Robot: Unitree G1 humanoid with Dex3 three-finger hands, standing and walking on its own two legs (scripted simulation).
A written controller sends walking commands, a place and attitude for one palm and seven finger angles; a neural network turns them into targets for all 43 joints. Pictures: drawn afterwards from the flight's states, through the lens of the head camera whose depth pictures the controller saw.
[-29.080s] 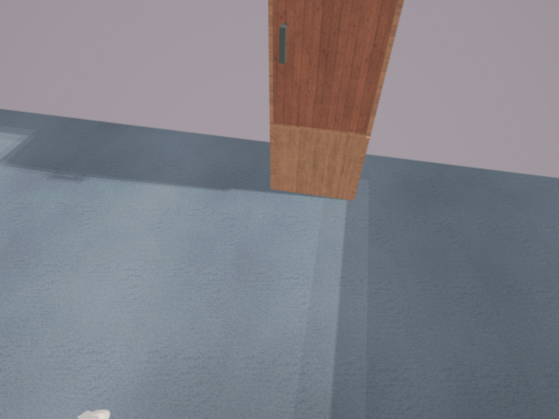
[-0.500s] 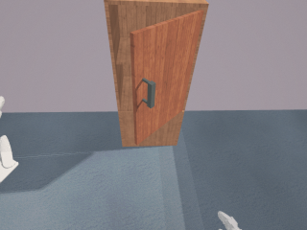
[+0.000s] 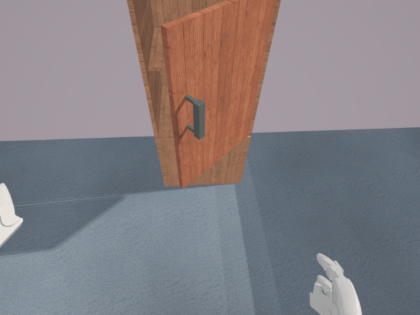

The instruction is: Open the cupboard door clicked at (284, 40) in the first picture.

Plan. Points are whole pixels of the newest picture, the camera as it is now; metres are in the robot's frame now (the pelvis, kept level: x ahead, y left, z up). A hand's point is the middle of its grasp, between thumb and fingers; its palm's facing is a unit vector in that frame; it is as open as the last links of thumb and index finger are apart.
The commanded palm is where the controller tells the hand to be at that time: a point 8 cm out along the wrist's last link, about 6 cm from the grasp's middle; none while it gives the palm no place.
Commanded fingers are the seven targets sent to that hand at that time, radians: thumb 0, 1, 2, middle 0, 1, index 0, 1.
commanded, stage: stop stepping back and stand still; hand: left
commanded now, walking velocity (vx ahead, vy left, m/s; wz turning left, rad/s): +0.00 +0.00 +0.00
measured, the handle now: (194, 116) +0.60 +0.08 +0.00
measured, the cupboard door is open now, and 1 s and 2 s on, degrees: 42 42 42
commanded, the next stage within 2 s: let the arm hang, fingers relaxed in 0.04 s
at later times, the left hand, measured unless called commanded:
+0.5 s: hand out of the picture +0.00 +0.18 -0.18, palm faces +0.05 -0.98 -0.18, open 7.0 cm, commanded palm none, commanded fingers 0.00 0.90 0.90 -0.20 -0.30 -0.20 -0.30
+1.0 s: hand out of the picture -0.03 +0.16 -0.17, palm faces +0.08 -0.98 -0.17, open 7.4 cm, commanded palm none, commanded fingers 0.00 0.90 0.90 -0.20 -0.30 -0.20 -0.30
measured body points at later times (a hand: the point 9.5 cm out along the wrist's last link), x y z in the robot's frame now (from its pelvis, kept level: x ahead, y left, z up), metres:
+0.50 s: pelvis -0.02 +0.00 +0.00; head +0.00 +0.01 +0.45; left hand +0.00 +0.23 -0.16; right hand +0.01 -0.25 -0.15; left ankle +0.02 +0.11 -0.74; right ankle -0.02 -0.10 -0.74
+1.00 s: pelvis -0.01 +0.00 +0.00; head +0.00 +0.00 +0.45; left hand -0.04 +0.21 -0.16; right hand -0.03 -0.19 -0.17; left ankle +0.02 +0.11 -0.74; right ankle -0.02 -0.10 -0.74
